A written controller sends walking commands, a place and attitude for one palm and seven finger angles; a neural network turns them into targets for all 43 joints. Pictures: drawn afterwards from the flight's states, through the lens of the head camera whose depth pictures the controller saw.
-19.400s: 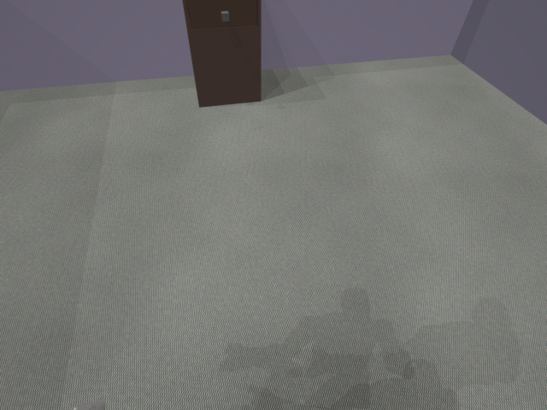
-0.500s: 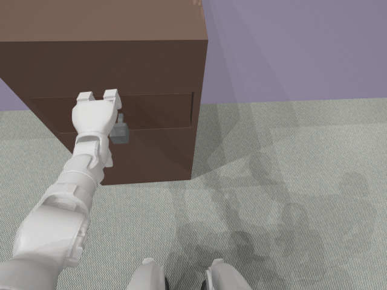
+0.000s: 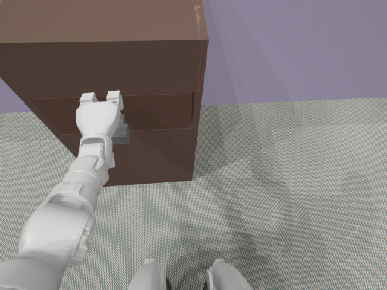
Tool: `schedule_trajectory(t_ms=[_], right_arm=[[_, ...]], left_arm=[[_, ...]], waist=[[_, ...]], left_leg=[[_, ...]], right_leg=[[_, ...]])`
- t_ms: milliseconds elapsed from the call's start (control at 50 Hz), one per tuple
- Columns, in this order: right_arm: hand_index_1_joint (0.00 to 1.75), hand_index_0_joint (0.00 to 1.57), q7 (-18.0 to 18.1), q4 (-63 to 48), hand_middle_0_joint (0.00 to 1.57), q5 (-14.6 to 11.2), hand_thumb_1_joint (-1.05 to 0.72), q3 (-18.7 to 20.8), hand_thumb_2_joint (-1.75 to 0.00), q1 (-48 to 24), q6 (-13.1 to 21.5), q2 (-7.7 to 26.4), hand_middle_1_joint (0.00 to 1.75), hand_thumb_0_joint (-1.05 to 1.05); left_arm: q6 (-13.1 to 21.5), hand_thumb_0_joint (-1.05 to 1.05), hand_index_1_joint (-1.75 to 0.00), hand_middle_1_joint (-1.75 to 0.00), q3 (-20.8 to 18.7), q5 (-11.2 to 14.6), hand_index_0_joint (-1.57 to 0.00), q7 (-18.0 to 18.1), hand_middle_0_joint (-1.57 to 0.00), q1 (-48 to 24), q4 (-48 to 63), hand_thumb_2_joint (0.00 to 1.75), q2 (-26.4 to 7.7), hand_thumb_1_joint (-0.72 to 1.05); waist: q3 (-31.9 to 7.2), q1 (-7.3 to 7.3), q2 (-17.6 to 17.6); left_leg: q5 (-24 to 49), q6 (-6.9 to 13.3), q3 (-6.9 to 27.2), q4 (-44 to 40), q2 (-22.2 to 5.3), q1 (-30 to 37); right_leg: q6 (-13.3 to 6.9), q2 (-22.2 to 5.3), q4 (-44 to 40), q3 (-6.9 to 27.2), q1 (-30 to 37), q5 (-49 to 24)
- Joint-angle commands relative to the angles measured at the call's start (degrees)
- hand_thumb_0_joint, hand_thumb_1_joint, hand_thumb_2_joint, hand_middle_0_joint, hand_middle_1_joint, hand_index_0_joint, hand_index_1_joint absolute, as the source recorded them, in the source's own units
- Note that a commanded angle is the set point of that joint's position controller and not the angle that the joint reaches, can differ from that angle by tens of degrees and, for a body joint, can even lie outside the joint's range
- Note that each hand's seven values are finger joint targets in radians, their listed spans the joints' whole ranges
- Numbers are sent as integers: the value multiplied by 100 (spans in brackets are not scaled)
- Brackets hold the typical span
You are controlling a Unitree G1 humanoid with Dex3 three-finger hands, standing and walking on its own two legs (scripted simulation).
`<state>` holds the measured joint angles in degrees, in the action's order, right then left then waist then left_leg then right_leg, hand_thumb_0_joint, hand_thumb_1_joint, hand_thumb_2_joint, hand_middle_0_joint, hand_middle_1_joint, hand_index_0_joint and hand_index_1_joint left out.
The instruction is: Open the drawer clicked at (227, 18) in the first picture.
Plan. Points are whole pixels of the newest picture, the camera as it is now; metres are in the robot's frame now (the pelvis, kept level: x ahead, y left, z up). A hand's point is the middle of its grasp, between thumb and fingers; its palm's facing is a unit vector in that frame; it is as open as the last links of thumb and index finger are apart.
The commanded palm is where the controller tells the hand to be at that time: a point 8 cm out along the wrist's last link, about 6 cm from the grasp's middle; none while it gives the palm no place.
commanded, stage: re-aim the fingers above the handle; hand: left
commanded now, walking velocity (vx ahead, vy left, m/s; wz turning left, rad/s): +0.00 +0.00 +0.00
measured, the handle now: (121, 127) +0.53 +0.16 -0.10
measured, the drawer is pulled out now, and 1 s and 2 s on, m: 0.00 0.00 0.00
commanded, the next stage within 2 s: lower the fingers behind the handle in 1.74 s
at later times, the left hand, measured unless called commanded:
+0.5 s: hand (108, 133) +0.47 +0.17 -0.03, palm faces -0.06 -0.03 -1.00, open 13.8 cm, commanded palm +0.46 +0.16 +0.02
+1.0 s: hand (118, 126) +0.49 +0.15 -0.03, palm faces +0.01 -0.02 -1.00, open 13.8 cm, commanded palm +0.46 +0.15 +0.02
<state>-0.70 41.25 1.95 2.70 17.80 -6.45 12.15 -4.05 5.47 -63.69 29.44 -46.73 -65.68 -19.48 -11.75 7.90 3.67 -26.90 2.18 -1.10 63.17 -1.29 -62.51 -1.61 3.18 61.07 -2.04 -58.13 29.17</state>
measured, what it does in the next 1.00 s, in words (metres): stands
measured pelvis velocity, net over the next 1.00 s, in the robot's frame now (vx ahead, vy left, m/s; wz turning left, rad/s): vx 0.00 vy -0.01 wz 0.00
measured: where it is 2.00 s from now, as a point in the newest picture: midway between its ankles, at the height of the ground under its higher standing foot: outside the picture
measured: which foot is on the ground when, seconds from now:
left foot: down 0.00-1.00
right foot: down 0.00-1.00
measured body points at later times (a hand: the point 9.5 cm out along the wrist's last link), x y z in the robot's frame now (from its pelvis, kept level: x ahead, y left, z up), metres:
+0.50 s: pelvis -0.01 +0.00 +0.00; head +0.12 +0.00 +0.43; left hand +0.47 +0.17 +0.02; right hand +0.00 -0.27 -0.13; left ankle +0.02 +0.10 -0.65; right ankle -0.01 -0.11 -0.65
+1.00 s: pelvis +0.00 -0.01 +0.00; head +0.12 -0.01 +0.43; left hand +0.48 +0.15 +0.03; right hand +0.01 -0.27 -0.14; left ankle +0.02 +0.10 -0.65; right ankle -0.01 -0.11 -0.65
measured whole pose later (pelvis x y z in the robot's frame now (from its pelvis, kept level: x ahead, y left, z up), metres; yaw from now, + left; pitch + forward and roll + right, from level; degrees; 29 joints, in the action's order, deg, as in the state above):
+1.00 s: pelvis +0.00 -0.01 +0.00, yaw +0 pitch +27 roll -2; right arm -0.7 41.3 2.3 2.7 17.9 -5.3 12.5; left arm -5.5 4.2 -65.2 32.8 -48.2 -66.4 -18.1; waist -12.2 9.4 3.9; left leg -26.8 1.7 -1.2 63.9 -1.6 -64.1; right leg -2.1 3.5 62.5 -1.9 -60.2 29.3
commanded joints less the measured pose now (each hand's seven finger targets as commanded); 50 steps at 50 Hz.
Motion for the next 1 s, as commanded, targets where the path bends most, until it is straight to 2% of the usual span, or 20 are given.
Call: schedule_trajectory(t_ms=[0,40,100,200,300,380,400,420,440,480,560,600,640,680,700,740,800,880,920,980], right_arm=[[30,20,119,-313,20,21,-90,337,-90,920,70,1025,30,0],[30,20,118,-316,20,24,-90,348,-90,917,88,1008,30,0],[30,20,111,-317,20,38,-90,362,-90,924,106,1019,30,0],[30,20,98,-278,20,44,-90,362,-90,917,119,1051,30,0],[30,20,99,-288,20,12,-90,373,-90,912,126,1041,30,0],[30,20,131,-213,20,9,-90,364,-90,954,170,1031,30,0],[30,20,130,-222,20,4,-90,366,-90,943,190,1034,30,0],[30,20,145,-210,20,11,-90,369,-90,973,192,1050,30,0],[30,20,154,-217,20,15,-90,355,-90,961,190,1046,30,0],[30,20,152,-209,20,31,-90,344,-90,955,200,1029,30,0],[30,20,122,-274,20,41,-90,318,-90,922,164,1036,30,0],[30,20,98,-303,20,34,-90,332,-90,901,159,1022,30,0],[30,20,99,-319,20,23,-90,333,-90,922,156,1042,30,0],[30,20,65,-278,20,39,-90,385,-90,939,198,971,30,0],[30,20,50,-267,20,30,-90,398,-90,940,198,962,30,0],[30,20,56,-230,20,31,-90,410,-90,940,191,971,30,0],[30,20,96,-166,20,34,-90,372,-90,966,172,985,30,0],[30,20,114,-217,20,82,-90,299,-90,897,167,1001,30,0],[30,20,77,-269,20,78,-90,304,-90,866,157,976,30,0],[30,20,47,-327,20,44,-90,311,-90,867,158,972,30,0]], left_arm=[[132,0,-120,-120,-247,-53,-30,123,-30,-2233,1055,30,-1078,-50],[201,0,-120,-120,-130,-97,-30,155,-30,-2267,1066,30,-912,-50],[263,0,-120,-120,-314,-155,-30,261,-30,-2280,1137,30,-1107,-50],[122,0,-120,-120,-470,-158,-30,438,-30,-2369,1067,30,-1318,-50],[12,0,-120,-120,-224,-67,-30,309,-30,-2353,1085,30,-1039,-50],[77,0,-120,-120,38,12,-30,166,-30,-2635,1065,30,-797,-50],[142,0,-120,-120,42,9,-30,148,-30,-2672,1141,30,-806,-50],[173,0,-120,-120,-170,0,-30,148,-30,-2578,1100,30,-1045,-50],[211,0,-120,-120,-78,-40,-30,148,-30,-2661,1127,30,-987,-50],[237,0,-120,-120,-227,-72,-30,210,-30,-2586,1049,30,-1101,-50],[117,0,-120,-120,-432,-161,-30,365,-30,-2325,937,30,-1322,-50],[25,0,-120,-120,-273,-152,-30,378,-30,-2307,883,30,-1083,-50],[-39,0,-120,-120,-287,-110,-30,348,-30,-2382,920,30,-1148,-50],[-33,0,-120,-120,219,-4,-30,257,-30,-2734,1169,30,-461,-50],[-19,0,-120,-120,354,29,-30,209,-30,-2638,1178,30,-255,-50],[36,0,-120,-120,278,109,-30,154,-30,-2636,1293,30,-327,-50],[79,0,-120,-120,53,-52,-30,260,-30,-2756,1096,30,-660,-50],[-64,0,-120,-120,-593,-191,-30,577,-30,-2641,1037,30,-1429,-50],[-231,0,-120,-120,-472,-216,-30,629,-30,-2390,908,30,-1205,-50],[-455,0,-120,-120,-292,-59,-30,489,-30,-2193,711,30,-954,-50]], waist=[[-2559,168,75],[-2436,208,101],[-2616,130,202],[-2669,145,159],[-2760,176,199],[-2425,349,107],[-2519,314,223],[-2543,258,206],[-2538,312,188],[-2456,248,278],[-2545,123,238],[-2611,177,203],[-2657,199,84],[-2706,381,194],[-2773,365,219],[-2812,350,183],[-2520,351,112],[-2734,107,170],[-2723,78,295],[-2806,156,-48]], left_leg=[[2270,44,209,-480,108,2336],[2184,49,222,-466,103,2306],[2212,24,257,-442,94,2355],[2137,43,203,-416,107,2251],[2158,37,202,-481,111,2437],[1927,54,266,-527,93,2405],[1904,56,255,-511,105,2434],[1924,59,251,-482,103,2398],[1940,61,269,-472,100,2386],[1991,56,261,-460,110,2312],[2065,45,195,-421,128,2138],[2160,44,186,-399,124,2216],[2091,55,178,-411,128,2168],[2195,43,228,-415,101,2477],[2222,24,267,-442,83,2635],[2223,42,256,-435,79,2682],[2061,48,280,-428,98,2378],[2112,59,186,-395,150,2009],[2273,31,130,-395,146,2097],[2306,54,70,-431,164,2078]], right_leg=[[-31,83,-743,74,894,-2339],[-37,88,-748,56,724,-2169],[-55,91,-662,39,662,-2084],[-35,92,-687,68,754,-2098],[-26,96,-775,65,825,-2137],[-31,89,-851,45,633,-1869],[-27,86,-843,67,585,-1831],[-46,88,-809,63,624,-1860],[-35,87,-796,64,561,-1858],[-54,86,-761,63,562,-1899],[-50,88,-691,63,729,-2065],[-33,93,-695,58,701,-2149],[-12,92,-728,85,828,-2181],[-17,84,-759,59,703,-2207],[-19,90,-768,34,618,-2119],[-17,87,-798,62,661,-2144],[-31,79,-744,58,529,-2009],[-40,55,-617,113,942,-2274],[-44,62,-614,71,933,-2413],[9,69,-728,117,1303,-2725]])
